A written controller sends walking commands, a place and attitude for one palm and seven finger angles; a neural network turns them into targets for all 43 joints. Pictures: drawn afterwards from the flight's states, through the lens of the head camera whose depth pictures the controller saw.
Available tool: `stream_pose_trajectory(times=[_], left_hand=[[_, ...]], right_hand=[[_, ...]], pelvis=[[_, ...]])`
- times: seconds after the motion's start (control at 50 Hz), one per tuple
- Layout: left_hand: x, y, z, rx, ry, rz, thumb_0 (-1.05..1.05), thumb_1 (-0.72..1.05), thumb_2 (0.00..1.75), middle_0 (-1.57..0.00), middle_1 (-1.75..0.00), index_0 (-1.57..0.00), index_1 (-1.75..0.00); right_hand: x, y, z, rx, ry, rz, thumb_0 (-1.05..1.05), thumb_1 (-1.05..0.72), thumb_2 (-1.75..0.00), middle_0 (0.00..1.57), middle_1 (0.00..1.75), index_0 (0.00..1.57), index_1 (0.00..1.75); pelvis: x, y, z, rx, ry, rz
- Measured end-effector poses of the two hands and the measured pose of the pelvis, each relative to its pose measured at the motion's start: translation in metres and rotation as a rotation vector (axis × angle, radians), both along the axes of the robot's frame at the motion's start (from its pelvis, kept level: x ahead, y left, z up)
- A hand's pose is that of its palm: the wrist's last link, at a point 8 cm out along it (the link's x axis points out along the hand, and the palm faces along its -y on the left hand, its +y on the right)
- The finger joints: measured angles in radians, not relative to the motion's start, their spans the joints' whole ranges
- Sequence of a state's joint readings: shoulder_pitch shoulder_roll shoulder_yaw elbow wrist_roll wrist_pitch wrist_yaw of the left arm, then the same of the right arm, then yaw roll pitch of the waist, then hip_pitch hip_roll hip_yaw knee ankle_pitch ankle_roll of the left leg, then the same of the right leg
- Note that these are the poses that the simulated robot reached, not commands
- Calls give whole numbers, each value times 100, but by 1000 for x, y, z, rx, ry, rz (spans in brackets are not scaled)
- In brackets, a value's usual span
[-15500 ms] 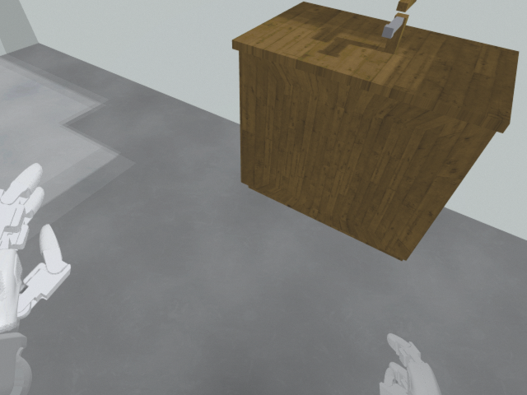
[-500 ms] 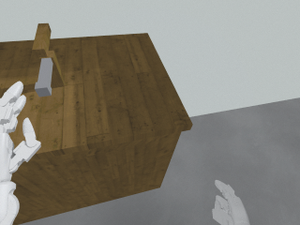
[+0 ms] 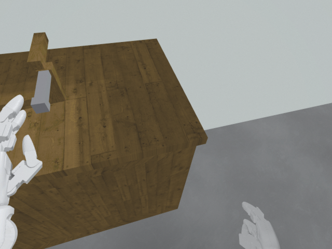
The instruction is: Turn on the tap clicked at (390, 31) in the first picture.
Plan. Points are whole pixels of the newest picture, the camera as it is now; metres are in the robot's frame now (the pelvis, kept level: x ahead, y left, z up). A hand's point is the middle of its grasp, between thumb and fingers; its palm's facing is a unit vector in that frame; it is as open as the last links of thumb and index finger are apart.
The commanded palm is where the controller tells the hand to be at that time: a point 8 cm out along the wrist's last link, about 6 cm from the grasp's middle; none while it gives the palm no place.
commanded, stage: look again from close up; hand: left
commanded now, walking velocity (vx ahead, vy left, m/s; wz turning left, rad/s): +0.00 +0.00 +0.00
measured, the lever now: (40, 104) +0.37 +0.33 +0.14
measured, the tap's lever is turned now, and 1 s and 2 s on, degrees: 0 0 0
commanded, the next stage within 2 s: turn the palm inward beside the body in 0.10 s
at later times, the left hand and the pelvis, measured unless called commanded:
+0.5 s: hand (65, 170) +0.22 +0.21 +0.14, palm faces +0.32 -0.87 -0.38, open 7.4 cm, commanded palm +0.15 +0.26 +0.18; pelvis +0.01 -0.04 -0.01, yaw +2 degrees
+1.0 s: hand (56, 163) +0.22 +0.21 +0.17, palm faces +0.50 -0.82 -0.28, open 7.4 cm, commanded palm +0.15 +0.25 +0.18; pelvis +0.02 -0.07 -0.02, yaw +4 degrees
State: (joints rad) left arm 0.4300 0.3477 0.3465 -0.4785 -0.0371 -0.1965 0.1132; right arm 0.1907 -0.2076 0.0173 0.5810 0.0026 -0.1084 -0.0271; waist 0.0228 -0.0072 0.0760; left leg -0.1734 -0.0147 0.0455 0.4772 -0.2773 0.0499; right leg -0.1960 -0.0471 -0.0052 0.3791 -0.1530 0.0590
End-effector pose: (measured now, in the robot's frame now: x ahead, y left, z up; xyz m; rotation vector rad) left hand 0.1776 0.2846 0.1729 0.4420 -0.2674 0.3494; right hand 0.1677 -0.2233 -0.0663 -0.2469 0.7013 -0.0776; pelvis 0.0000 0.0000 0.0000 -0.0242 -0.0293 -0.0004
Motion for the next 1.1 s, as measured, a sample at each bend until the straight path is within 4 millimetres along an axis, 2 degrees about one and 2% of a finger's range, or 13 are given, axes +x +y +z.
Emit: stream_pose_trajectory(times=[0.2,0.28,0.34,0.38,0.48,0.52,0.56,0.64,0.72,0.84,0.92,1.02,1.1], left_hand=[[2,-2,-10,-39,46,26,1,89,90,-21,-30,-20,-30],[24,21,14,100,-13,58,1,89,90,-21,-30,-21,-30],[31,32,25,-43,-34,111,1,89,90,-21,-30,-21,-30],[29,22,23,-103,0,104,1,90,90,-20,-30,-20,-30],[9,-32,-8,-68,202,26,1,90,90,-20,-30,-20,-30],[-5,-43,-16,-76,219,22,1,90,90,-20,-30,-20,-30],[-18,-44,-13,-78,169,65,1,89,90,-21,-30,-21,-30],[-42,-28,4,-63,0,223,1,89,90,-22,-30,-21,-30],[-48,-21,16,-76,-41,302,1,89,90,-21,-30,-21,-30],[-18,-41,3,-113,140,190,1,90,90,-20,-30,-20,-30],[-5,-51,3,-127,128,124,1,90,90,-20,-30,-20,-30],[-9,-35,10,-140,49,172,1,89,90,-21,-30,-21,-30],[-17,-16,3,-160,77,234,1,89,90,-21,-30,-21,-30]], right_hand=[[13,-1,2,5,-15,9,1,-90,-89,20,30,21,30],[13,4,-5,-21,19,110,1,-90,-89,20,30,20,30],[14,1,-10,18,32,115,1,-90,-89,20,30,21,30],[17,-4,-12,47,12,101,1,-90,-89,20,30,21,30],[26,-20,-10,77,-48,80,1,-90,-89,20,30,21,30],[29,-28,-8,66,-64,79,1,-90,-89,20,30,21,30],[32,-36,-7,49,-71,84,1,-90,-89,20,30,21,30],[33,-51,-9,24,-67,114,1,-90,-89,20,30,20,30],[34,-63,-19,15,-57,122,1,-90,-89,20,30,20,30],[38,-72,-29,41,-70,52,1,-90,-89,20,30,20,30],[40,-70,-27,58,-85,14,1,-90,-89,20,30,20,30],[44,-62,-24,46,-72,12,1,-90,-89,20,30,20,30],[49,-50,-21,31,-76,35,1,-90,-89,20,30,20,30]], pelvis=[[4,-4,1,1,0,-1],[1,-14,-2,21,4,47],[5,-20,-2,25,9,31],[8,-22,-2,23,7,27],[7,-33,-5,30,2,29],[6,-41,-6,34,6,33],[4,-51,-8,36,6,42],[0,-69,-11,28,4,69],[-3,-78,-13,20,-9,95],[-3,-79,-14,23,-10,92],[4,-75,-15,28,14,75],[18,-66,-15,26,36,64],[27,-54,-15,21,37,68]])
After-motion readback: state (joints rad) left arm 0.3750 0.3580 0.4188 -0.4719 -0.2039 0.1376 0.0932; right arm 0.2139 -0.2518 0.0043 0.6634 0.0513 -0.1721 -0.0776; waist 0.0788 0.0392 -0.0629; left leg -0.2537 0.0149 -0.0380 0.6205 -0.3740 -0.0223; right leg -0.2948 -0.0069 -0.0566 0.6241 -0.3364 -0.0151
